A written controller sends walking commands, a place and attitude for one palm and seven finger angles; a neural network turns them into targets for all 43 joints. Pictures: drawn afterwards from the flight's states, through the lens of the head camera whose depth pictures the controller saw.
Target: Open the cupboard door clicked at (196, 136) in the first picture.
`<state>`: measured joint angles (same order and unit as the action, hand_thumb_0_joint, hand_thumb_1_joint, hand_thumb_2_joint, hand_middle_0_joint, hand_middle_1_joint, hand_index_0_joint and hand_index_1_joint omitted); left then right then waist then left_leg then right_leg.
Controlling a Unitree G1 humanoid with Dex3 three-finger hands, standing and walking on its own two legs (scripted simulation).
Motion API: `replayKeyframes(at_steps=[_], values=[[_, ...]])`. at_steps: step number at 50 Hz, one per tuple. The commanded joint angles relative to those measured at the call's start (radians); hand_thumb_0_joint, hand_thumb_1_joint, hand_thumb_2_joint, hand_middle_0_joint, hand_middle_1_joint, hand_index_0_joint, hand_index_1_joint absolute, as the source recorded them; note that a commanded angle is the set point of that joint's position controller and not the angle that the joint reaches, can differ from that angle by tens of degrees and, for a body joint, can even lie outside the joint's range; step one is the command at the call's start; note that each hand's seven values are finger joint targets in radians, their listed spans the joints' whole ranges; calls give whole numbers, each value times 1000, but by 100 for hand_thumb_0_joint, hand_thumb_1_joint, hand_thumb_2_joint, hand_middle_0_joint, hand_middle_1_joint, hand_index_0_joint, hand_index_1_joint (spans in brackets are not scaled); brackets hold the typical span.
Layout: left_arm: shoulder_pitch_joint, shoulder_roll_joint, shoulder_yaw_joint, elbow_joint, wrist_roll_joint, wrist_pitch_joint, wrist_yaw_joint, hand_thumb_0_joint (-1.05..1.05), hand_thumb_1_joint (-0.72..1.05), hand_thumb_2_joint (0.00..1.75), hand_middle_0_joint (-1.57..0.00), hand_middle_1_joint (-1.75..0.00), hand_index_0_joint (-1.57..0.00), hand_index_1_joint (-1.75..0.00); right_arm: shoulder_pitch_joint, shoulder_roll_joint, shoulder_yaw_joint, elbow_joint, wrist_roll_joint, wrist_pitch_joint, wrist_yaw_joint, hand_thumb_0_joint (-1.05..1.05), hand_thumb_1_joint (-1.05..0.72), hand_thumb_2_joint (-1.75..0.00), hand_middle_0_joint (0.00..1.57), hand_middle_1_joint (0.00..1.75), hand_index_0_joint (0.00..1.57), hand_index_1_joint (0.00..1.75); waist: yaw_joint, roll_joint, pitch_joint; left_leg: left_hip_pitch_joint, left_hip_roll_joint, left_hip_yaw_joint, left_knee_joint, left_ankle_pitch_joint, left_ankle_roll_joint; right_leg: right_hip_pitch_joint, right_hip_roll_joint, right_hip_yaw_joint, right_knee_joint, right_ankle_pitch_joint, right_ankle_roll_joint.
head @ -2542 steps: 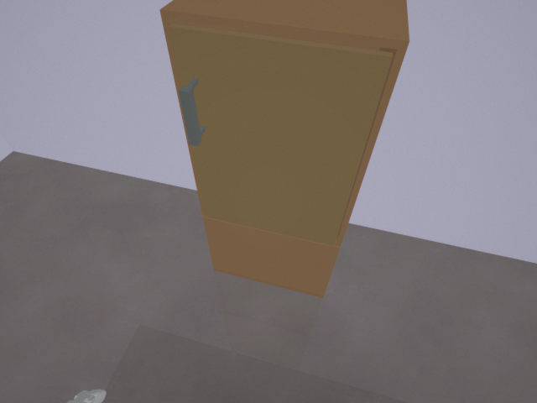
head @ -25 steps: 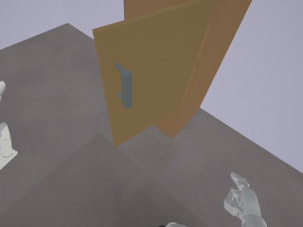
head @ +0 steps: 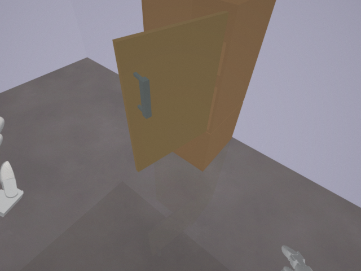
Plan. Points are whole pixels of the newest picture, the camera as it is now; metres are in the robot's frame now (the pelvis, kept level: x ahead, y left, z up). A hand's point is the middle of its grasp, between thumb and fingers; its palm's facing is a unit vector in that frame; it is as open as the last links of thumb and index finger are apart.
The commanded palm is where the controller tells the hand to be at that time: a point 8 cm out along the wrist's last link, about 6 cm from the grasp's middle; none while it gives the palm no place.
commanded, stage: stop stepping back and stand still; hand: left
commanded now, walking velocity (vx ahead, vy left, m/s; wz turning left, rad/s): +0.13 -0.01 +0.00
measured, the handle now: (142, 95) +0.60 +0.14 +0.06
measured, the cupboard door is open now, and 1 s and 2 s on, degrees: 78 78 78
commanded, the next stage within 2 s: let the arm hang, fingers relaxed in 0.32 s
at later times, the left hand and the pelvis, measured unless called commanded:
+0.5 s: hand (33, 215) +0.20 +0.28 +0.08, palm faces +0.28 -0.83 -0.48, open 7.4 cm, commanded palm none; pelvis -0.02 +0.01 +0.00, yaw +1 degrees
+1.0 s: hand out of the picture -0.07 +0.21 -0.16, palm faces +0.03 -0.97 -0.25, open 7.3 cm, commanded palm none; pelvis -0.03 +0.01 +0.01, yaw +1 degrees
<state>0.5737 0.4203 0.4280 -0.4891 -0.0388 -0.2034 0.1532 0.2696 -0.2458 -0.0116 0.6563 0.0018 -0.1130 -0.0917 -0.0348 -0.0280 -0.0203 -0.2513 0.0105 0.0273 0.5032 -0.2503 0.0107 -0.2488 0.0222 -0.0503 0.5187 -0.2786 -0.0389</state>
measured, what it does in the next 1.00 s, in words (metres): stands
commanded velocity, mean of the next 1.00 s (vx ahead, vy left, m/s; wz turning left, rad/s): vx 0.01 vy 0.00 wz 0.00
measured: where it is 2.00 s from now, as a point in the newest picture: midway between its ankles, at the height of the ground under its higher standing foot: outside the picture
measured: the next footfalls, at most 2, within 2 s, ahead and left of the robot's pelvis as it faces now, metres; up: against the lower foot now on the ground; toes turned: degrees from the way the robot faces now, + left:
none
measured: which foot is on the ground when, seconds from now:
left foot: down 0.00-1.00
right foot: down 0.00-1.00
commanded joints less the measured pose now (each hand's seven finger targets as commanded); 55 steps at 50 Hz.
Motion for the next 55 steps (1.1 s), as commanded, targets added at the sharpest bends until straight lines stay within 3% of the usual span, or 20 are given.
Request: replayKeyframes(at_steps=[1,5,10,13,17,20,21,22,24,25,27,28,29,31,32,34,37,39,46,55], values=[[-36,164,114,-192,10,-65,21,0,90,90,-20,-30,-20,-30,-140,-104,-25,-173,-6,-62,-3,0,-90,-90,20,30,20,30,18,178,17,-107,135,-190,-218,-201,80,19,-51,81,-19,-78,21],[-73,164,106,-169,17,-73,20,0,90,90,-20,-30,-20,-30,-130,-108,-31,-165,-10,-81,-6,0,-90,-90,20,30,20,30,22,83,14,-114,110,-142,-163,-159,70,39,-65,119,-56,-43,11],[-102,165,100,-152,10,-75,14,0,90,90,-20,-30,-20,-30,-121,-90,-33,-158,-7,-79,7,0,-90,-90,20,30,20,30,16,-10,10,-50,21,-32,43,-82,26,-47,-187,293,-220,-157,-52],[-104,173,109,-155,9,-70,13,0,90,90,-20,-30,-20,-30,-130,-86,-28,-159,-9,-74,9,0,-90,-90,20,30,20,30,20,31,18,14,27,-34,-4,-33,19,-78,-173,238,-217,-112,-43],[-108,158,102,-151,13,-77,6,0,90,90,-20,-30,-20,-30,-142,-85,-16,-173,-10,-72,8,0,-90,-90,20,30,20,30,29,119,8,-6,101,-124,-170,39,34,8,-58,111,-92,66,22],[-91,151,99,-149,13,-75,2,0,90,90,-20,-30,-20,-30,-138,-84,-16,-180,-8,-79,9,0,-90,-90,20,30,20,30,35,115,-46,7,107,-112,-172,150,28,84,-50,86,-61,185,33],[-157,-44,-316,622,82,94,-133,0,90,90,-20,-30,-20,-30,-175,-260,-77,69,7,-90,89,0,-90,-90,20,30,20,30,-12,124,33,-87,117,-138,-18,354,49,-50,-103,37,77,288,24],[-136,-88,-297,659,75,185,-150,0,90,90,-20,-30,-20,-30,-92,-180,-71,72,4,-13,91,0,-90,-90,20,30,20,30,10,125,-44,-34,127,-120,-39,440,42,-45,-88,60,83,191,20],[-168,-112,-320,730,73,203,-149,0,90,90,-20,-30,-20,-30,-85,-152,-47,64,-12,26,83,0,-90,-90,20,30,20,30,27,17,-104,-48,169,-195,-44,411,93,-14,-67,51,109,64,17],[-189,-94,-323,786,75,201,-149,0,90,90,-20,-30,-20,-30,-101,-154,-38,68,-18,37,84,0,-90,-90,20,30,20,30,37,-42,-98,-73,166,-207,-50,364,100,16,-70,61,84,67,15],[-245,-49,-326,913,82,194,-147,0,90,90,-20,-30,-20,-30,-115,-149,-34,98,-22,55,85,0,-90,-90,20,30,20,30,44,-204,-83,-74,89,-136,1,255,57,59,-125,123,-29,211,-9],[-287,-22,-331,980,81,190,-147,0,90,90,-20,-30,-20,-30,-117,-146,-37,118,-20,68,89,0,-90,-90,20,30,20,30,31,-206,-51,-46,45,-97,28,159,39,11,-175,168,-91,196,-38],[-329,-6,-343,1042,76,192,-146,0,90,90,-20,-30,-20,-30,-117,-139,-33,144,-24,83,91,0,-90,-90,20,30,20,30,16,-158,-6,-9,22,-77,28,109,30,-50,-199,190,-133,151,-59],[-380,-14,-367,1158,66,195,-142,0,90,90,-20,-30,-20,-30,-110,-123,-20,196,-30,99,92,0,-90,-90,20,30,20,30,6,6,23,44,38,-89,-35,135,27,-81,-163,173,-137,74,-51],[-376,-27,-376,1216,63,196,-140,0,90,90,-20,-30,-20,-30,-113,-115,-14,219,-31,101,90,0,-90,-90,20,30,20,30,17,74,28,27,57,-113,-86,139,30,-46,-136,154,-126,57,-33],[-341,-47,-389,1324,58,196,-137,0,90,90,-20,-30,-20,-30,-114,-105,-6,259,-25,103,84,0,-90,-90,20,30,20,30,36,108,12,-2,79,-135,-140,90,33,33,-118,137,-141,40,-15],[-303,-74,-381,1437,54,192,-135,0,90,90,-20,-30,-20,-30,-83,-86,-8,315,-26,105,74,0,-90,-90,20,30,20,30,40,201,-21,18,76,-124,-159,54,29,80,-122,131,-168,58,-24],[-300,-69,-386,1486,52,189,-135,0,90,90,-20,-30,-20,-30,-57,-81,-10,348,-21,109,71,0,-90,-90,20,30,20,30,37,136,-4,25,76,-120,-156,47,28,75,-129,130,-197,47,-27],[-286,-74,-398,1586,48,192,-132,0,90,90,-20,-30,-20,-30,19,-78,-15,423,-18,118,65,0,-90,-90,20,30,20,30,28,31,64,49,77,-112,-170,19,34,17,-130,122,-238,-38,-30],[-298,-67,-392,1606,49,195,-127,0,90,90,-20,-30,-20,-30,29,-78,-19,450,-21,116,65,0,-90,-90,20,30,20,30,31,33,105,26,86,-123,-203,-18,36,3,-122,116,-220,-57,-27]])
